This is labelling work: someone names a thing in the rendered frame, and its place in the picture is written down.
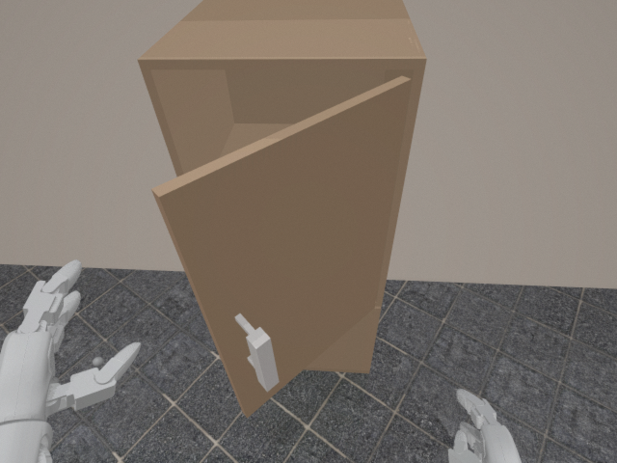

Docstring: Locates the handle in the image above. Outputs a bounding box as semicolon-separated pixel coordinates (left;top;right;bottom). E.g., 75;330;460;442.
235;313;280;392

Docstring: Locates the cupboard door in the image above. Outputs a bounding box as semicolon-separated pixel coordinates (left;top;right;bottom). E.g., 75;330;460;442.
151;76;412;418

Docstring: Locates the left robot forearm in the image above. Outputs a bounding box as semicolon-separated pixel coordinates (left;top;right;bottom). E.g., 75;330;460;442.
0;419;53;463

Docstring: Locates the robot right hand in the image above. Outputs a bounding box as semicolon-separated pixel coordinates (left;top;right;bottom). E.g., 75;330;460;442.
448;389;522;463

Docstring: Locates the robot left hand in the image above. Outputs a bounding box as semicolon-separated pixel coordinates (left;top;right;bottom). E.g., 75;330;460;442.
0;259;141;423

